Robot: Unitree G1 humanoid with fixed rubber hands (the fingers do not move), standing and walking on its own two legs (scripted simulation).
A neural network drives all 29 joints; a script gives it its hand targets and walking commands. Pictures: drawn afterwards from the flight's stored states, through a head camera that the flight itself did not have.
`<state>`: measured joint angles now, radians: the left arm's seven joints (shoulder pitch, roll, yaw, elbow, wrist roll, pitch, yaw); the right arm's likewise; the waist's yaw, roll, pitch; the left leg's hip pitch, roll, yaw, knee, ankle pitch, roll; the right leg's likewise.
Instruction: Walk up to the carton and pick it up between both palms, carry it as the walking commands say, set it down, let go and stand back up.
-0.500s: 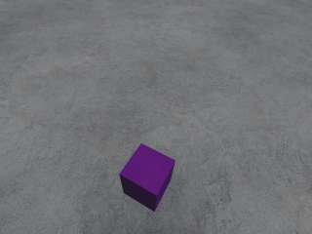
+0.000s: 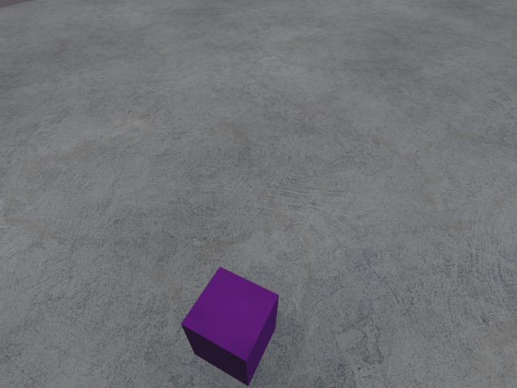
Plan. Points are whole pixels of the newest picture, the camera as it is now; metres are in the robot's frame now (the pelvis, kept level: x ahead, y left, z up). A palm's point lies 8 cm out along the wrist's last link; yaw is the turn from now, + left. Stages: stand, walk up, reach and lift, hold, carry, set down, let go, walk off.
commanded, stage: walk up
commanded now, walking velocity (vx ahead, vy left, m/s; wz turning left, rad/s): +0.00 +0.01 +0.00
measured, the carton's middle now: (234, 326) +0.47 +0.09 -0.63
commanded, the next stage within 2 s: none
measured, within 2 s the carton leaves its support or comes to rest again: neither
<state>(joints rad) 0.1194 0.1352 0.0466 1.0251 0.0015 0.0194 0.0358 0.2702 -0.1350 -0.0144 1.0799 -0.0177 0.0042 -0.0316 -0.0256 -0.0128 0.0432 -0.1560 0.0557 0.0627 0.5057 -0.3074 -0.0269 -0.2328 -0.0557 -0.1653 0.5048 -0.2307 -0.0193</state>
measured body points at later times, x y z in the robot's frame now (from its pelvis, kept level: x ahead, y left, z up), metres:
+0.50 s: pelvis -0.02 +0.12 +0.00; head +0.02 +0.11 +0.44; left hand +0.06 +0.40 -0.14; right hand +0.00 -0.13 -0.15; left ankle -0.01 +0.25 -0.74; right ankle -0.01 -0.03 -0.68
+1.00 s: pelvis +0.05 +0.24 -0.01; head +0.08 +0.24 +0.43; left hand +0.18 +0.47 -0.17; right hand +0.00 -0.03 -0.15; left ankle +0.16 +0.36 -0.74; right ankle -0.03 +0.07 -0.73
